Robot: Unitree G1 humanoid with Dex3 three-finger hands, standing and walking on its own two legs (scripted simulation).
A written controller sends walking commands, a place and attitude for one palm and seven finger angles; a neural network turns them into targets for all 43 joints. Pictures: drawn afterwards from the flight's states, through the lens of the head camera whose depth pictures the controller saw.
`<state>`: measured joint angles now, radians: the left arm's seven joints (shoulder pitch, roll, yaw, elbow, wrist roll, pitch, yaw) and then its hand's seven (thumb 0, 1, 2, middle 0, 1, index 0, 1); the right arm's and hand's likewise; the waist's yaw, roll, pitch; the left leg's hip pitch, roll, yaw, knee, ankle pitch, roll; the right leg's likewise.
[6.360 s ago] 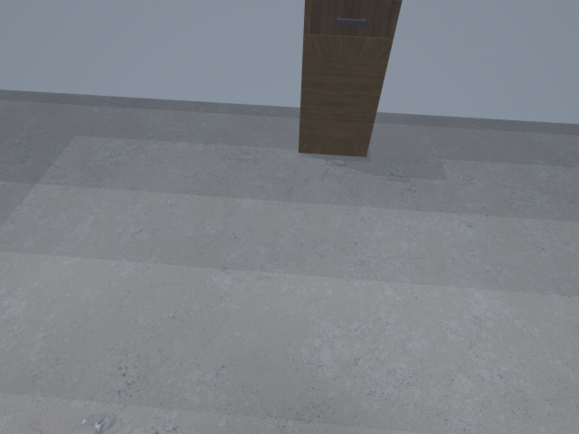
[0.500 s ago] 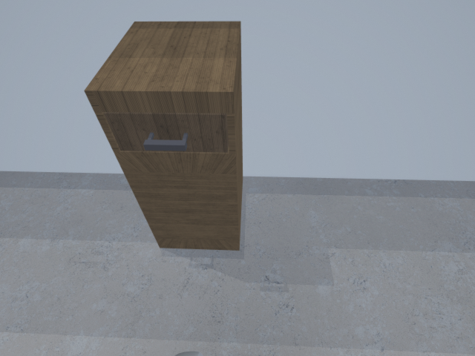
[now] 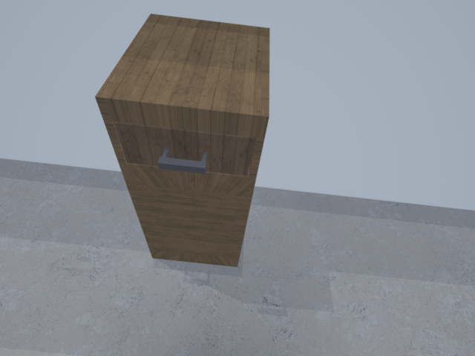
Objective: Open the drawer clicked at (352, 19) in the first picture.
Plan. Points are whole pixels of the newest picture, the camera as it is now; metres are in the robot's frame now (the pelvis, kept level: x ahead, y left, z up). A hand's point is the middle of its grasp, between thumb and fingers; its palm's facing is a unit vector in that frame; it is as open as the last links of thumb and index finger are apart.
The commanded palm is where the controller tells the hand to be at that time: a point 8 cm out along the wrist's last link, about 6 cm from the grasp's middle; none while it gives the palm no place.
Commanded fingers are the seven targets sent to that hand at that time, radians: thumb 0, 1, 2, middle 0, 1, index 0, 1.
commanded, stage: come to a stop and stand still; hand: left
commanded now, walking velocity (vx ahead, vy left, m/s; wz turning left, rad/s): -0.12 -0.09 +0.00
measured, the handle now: (184, 159) +0.55 +0.18 -0.06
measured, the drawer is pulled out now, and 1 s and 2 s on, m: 0.00 0.00 0.00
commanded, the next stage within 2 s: look again from close up in 0.82 s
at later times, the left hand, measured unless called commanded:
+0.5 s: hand out of the picture +0.04 +0.09 -0.16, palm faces +0.01 -0.97 -0.26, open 7.2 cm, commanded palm none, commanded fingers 0.00 0.90 0.90 -0.20 -0.30 -0.20 -0.30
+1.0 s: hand out of the picture -0.06 +0.07 -0.17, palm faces +0.04 -0.98 -0.18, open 7.3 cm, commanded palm none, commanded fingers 0.00 0.90 0.90 -0.20 -0.30 -0.20 -0.30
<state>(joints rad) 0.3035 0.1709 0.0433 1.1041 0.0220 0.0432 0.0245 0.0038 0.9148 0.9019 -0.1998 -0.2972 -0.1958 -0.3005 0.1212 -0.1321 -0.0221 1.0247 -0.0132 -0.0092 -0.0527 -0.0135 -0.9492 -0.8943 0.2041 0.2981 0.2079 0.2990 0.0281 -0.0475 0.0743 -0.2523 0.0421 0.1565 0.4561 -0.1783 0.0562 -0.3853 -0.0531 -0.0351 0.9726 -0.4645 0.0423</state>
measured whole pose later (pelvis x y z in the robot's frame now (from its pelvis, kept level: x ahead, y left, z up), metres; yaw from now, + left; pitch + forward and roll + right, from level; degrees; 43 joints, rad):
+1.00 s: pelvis -0.04 -0.09 +0.00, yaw +0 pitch -1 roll +0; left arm 0.31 0.11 0.00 1.13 0.02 -0.04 0.05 0.00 0.92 0.90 -0.20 -0.30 -0.20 -0.30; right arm 0.27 -0.15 0.00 1.10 -0.01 0.01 -0.03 0.01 -0.92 -0.90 0.20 0.30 0.20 0.30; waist 0.00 0.03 0.05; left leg -0.21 0.05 0.02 0.55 -0.32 -0.01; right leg -0.19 0.03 -0.10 0.42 -0.21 -0.05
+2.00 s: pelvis +0.00 -0.04 -0.01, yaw -1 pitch +0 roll +0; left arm 0.42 0.10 0.02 1.12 0.03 -0.02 0.01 0.00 0.91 0.90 -0.20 -0.30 -0.20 -0.30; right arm 0.37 -0.12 0.00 1.07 -0.03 -0.07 -0.04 0.01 -0.91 -0.90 0.20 0.30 0.20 0.30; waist 0.00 -0.02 0.01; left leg -0.16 -0.03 0.08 0.56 -0.39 0.07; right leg -0.32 -0.05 -0.06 0.79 -0.47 -0.03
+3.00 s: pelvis +0.00 -0.03 +0.00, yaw +2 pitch +0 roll +0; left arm 0.38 0.09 -0.01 1.13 0.02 -0.01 0.02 0.00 0.91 0.90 -0.20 -0.30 -0.20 -0.30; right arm 0.30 -0.14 0.00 1.10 -0.02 0.00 -0.02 0.01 -0.93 -0.90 0.20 0.30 0.20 0.30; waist 0.01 -0.01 0.01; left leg -0.26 0.00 0.09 0.41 -0.15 0.04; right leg -0.20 -0.02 -0.05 0.44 -0.24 0.00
